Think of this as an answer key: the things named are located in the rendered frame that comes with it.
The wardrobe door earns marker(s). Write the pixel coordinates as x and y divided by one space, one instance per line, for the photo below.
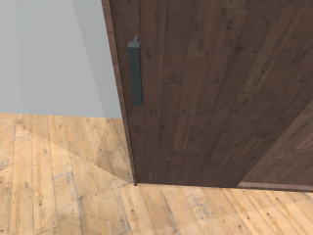
290 159
222 80

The handle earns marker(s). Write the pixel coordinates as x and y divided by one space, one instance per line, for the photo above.
135 68

